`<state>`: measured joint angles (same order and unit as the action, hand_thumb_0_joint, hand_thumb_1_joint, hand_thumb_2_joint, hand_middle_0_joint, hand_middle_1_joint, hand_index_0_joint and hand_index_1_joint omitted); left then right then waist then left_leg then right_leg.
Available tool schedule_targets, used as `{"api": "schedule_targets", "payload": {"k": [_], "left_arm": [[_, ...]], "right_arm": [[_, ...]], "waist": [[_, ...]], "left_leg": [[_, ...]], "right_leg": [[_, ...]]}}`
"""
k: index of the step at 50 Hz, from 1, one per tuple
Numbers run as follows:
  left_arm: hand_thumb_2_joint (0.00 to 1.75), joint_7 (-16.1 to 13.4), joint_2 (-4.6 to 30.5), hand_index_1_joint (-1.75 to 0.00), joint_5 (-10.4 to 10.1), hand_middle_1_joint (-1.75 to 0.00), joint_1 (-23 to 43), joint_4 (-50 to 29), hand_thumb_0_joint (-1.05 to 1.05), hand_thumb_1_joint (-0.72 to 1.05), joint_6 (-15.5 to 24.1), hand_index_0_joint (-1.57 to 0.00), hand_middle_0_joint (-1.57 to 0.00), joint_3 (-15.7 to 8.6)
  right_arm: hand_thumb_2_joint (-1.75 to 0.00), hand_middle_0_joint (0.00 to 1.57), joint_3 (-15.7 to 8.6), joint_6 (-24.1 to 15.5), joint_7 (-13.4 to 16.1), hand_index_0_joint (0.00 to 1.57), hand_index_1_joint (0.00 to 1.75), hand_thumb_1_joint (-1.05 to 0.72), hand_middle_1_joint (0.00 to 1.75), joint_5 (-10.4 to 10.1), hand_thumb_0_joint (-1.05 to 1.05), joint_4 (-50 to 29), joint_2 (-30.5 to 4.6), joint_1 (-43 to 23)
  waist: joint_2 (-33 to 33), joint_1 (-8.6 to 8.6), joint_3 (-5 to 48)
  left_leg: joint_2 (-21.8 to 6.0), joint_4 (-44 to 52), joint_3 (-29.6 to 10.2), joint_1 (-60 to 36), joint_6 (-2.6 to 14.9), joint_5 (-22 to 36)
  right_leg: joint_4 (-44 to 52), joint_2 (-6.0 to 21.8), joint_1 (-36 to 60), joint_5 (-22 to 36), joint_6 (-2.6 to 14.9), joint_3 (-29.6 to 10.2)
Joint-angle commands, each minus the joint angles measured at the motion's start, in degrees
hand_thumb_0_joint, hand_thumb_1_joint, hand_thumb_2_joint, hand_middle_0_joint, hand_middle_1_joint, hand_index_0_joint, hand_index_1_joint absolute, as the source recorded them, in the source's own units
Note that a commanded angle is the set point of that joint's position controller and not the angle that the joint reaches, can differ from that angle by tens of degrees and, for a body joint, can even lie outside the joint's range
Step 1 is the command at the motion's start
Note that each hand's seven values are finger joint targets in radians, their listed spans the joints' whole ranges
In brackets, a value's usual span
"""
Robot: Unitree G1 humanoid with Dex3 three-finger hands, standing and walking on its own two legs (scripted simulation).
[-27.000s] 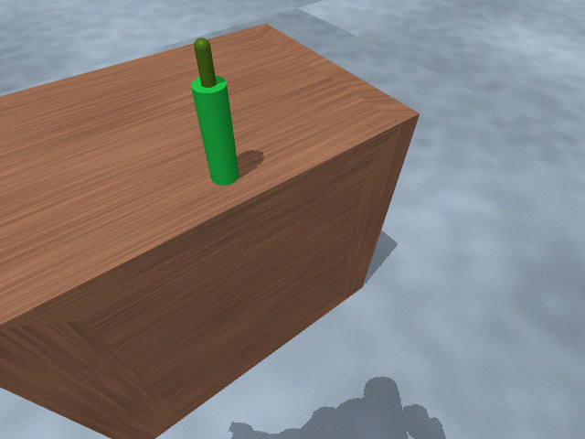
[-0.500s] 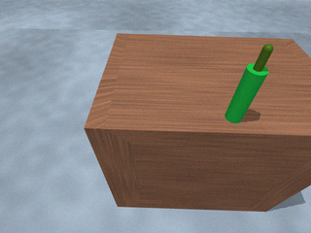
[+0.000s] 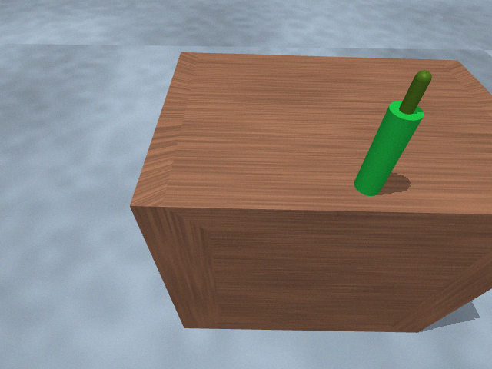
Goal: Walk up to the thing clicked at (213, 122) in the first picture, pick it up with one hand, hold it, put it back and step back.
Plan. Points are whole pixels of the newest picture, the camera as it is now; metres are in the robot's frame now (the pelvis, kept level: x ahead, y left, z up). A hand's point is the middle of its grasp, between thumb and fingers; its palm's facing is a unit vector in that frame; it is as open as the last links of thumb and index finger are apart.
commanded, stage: home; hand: right
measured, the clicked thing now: (391, 139) +0.44 -0.25 +0.14
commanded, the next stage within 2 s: stand in 0.12 s
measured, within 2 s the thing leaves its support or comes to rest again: neither
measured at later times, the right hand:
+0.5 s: hand out of the picture +0.07 -0.25 -0.16, palm faces -0.04 +0.94 -0.35, open 13.8 cm
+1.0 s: hand out of the picture +0.07 -0.25 -0.16, palm faces -0.03 +0.94 -0.34, open 7.4 cm
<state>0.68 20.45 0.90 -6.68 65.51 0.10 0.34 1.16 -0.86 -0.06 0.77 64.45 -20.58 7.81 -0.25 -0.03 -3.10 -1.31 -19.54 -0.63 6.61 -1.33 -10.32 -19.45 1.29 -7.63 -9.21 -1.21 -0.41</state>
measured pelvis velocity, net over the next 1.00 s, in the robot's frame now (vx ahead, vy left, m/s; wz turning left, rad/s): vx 0.01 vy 0.00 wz -0.01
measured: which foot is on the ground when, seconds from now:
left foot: down 0.00-1.00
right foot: down 0.00-1.00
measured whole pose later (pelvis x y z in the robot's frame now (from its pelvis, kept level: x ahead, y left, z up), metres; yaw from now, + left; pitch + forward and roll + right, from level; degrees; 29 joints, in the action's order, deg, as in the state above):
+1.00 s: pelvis +0.01 +0.00 +0.00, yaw +0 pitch -2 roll +0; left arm 0.5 20.3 0.8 -6.7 64.7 0.2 0.0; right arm 0.4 -0.8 -0.2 0.7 64.6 -20.3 7.3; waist 0.2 -0.1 -3.0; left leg -1.3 -18.2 -0.3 5.6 -1.4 -10.3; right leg -18.9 1.3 -7.1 -9.5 -1.2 -0.7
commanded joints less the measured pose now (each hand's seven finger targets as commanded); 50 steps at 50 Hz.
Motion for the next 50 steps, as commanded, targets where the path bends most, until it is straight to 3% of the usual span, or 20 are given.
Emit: {"api": "schedule_targets", "payload": {"k": [1,11,13,14,18,22,30,45,50], "left_arm": [[0.90,-0.97,11.86,-0.30,-0.43,-0.30,1.45,-3.12,0.00,0.90,1.14,-0.20,-0.20,-1.98],[0.90,-0.90,11.97,-0.30,-0.19,-0.30,1.54,-3.00,0.00,0.90,1.04,-0.20,-0.20,-2.25],[0.90,-0.85,12.29,-0.30,-0.22,-0.30,1.54,-3.24,0.00,0.90,1.10,-0.20,-0.20,-2.42],[0.90,-0.86,11.79,-0.30,-0.16,-0.30,1.17,-3.29,0.00,0.90,1.18,-0.20,-0.20,-2.23],[0.90,-1.02,12.07,-0.30,-0.23,-0.30,1.34,-3.52,0.00,0.90,1.40,-0.20,-0.20,-2.20],[0.90,-1.09,11.76,-0.30,-0.39,-0.30,1.25,-3.53,0.00,0.90,1.23,-0.20,-0.20,-2.08],[0.90,-1.14,11.91,-0.30,-0.38,-0.30,1.27,-3.53,0.00,0.90,1.11,-0.20,-0.20,-2.17],[0.90,-1.10,11.80,-0.30,-0.43,-0.30,1.59,-3.98,0.00,0.90,1.34,-0.20,-0.20,-2.33],[0.90,-1.14,11.86,-0.30,-0.42,-0.30,1.75,-4.04,0.00,0.90,1.29,-0.20,-0.20,-2.41]], "right_arm": [[-0.03,0.05,-2.49,-1.01,0.79,0.05,0.04,0.59,0.04,-0.18,0.00,-3.29,-12.43,-2.08],[-0.03,0.05,-2.74,-0.72,0.63,0.05,0.04,0.59,0.04,-0.04,0.00,-3.10,-12.14,-1.61],[-0.19,0.20,-2.91,-0.82,0.66,0.20,0.20,0.43,0.20,-0.07,0.00,-3.15,-12.28,-1.30],[-0.27,0.20,-2.88,-0.92,0.59,0.20,0.28,0.35,0.28,-0.10,0.00,-3.21,-12.38,-1.81],[-0.59,0.20,-2.96,-1.03,0.73,0.20,0.30,0.03,0.30,-0.27,0.00,-3.19,-12.31,-1.50],[-0.90,0.20,-2.91,-0.90,0.78,0.20,0.30,-0.29,0.30,-0.30,0.00,-2.98,-12.22,-1.73],[-0.90,0.20,-2.96,-0.88,0.87,0.20,0.30,-0.90,0.30,-0.33,0.00,-3.10,-12.10,-2.05],[-0.90,0.20,-3.10,-1.02,0.64,0.20,0.30,-0.90,0.30,-0.32,0.00,-3.24,-11.88,-2.22],[-0.90,0.20,-3.20,-0.73,0.61,0.20,0.30,-0.90,0.30,-0.18,0.00,-3.11,-11.69,-2.23]], "waist": [[1.00,0.44,3.96],[-0.24,0.19,1.40],[-0.05,-0.02,2.36],[0.36,0.18,2.82],[0.07,-0.04,5.02],[0.35,0.08,4.70],[0.10,0.13,4.55],[-0.18,0.17,4.10],[-0.09,-0.02,2.87]], "left_leg": [[-5.99,3.42,-4.45,0.42,2.34,5.58],[-5.33,4.79,-4.68,2.57,2.52,-1.75],[-5.58,4.69,-4.68,1.76,2.58,-0.99],[-5.74,4.40,-4.85,1.08,2.52,1.24],[-6.11,3.29,-4.45,-0.61,2.42,7.38],[-6.08,3.15,-4.31,-0.77,2.30,6.83],[-6.20,3.58,-4.12,-1.08,2.14,8.46],[-6.16,3.99,-4.04,-1.22,2.17,6.84],[-5.82,4.39,-3.80,-0.37,2.02,3.90]], "right_leg": [[2.91,5.66,1.65,4.63,2.36,-4.60],[4.25,5.25,-0.08,-2.30,2.22,-4.67],[3.81,5.51,0.38,-0.41,2.47,-4.92],[3.57,5.32,0.18,0.32,2.34,-4.58],[2.76,5.91,1.69,6.27,2.33,-4.67],[2.91,5.88,1.73,6.03,2.34,-4.48],[2.51,5.76,1.71,7.35,2.36,-4.32],[3.28,5.92,1.70,6.48,2.37,-4.65],[4.04,5.57,0.74,3.63,2.36,-4.70]]}}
